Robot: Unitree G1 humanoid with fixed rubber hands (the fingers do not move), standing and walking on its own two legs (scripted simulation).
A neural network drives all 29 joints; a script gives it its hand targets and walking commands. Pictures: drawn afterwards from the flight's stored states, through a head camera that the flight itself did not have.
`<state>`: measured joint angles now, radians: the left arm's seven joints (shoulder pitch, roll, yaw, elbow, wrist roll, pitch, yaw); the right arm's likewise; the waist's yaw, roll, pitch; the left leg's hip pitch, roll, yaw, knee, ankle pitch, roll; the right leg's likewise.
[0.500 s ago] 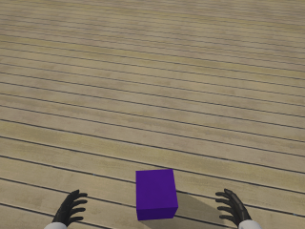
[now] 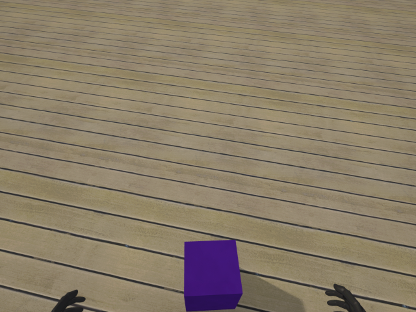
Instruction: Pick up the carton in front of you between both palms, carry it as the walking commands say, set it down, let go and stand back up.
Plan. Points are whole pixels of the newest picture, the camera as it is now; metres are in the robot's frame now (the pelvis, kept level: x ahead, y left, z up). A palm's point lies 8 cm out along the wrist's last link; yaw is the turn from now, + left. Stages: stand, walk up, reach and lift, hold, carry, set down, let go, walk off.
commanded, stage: stand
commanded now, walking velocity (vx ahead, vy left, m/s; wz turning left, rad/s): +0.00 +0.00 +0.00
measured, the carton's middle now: (210, 276) +0.39 -0.04 -0.65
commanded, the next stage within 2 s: none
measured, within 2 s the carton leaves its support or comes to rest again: neither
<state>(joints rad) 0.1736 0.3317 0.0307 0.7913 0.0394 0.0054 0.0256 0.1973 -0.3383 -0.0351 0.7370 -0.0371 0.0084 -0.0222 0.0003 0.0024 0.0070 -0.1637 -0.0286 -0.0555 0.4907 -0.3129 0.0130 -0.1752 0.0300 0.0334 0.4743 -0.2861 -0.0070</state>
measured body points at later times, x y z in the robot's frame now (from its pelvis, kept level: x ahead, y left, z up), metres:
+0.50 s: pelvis -0.01 +0.00 +0.01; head -0.01 +0.00 +0.46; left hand +0.10 +0.30 -0.11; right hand +0.11 -0.30 -0.10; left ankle -0.03 +0.11 -0.74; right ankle -0.02 -0.12 -0.74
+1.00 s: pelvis -0.02 +0.00 +0.01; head -0.02 +0.00 +0.46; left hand +0.08 +0.31 -0.11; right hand +0.08 -0.31 -0.10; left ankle -0.03 +0.11 -0.74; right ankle -0.02 -0.12 -0.74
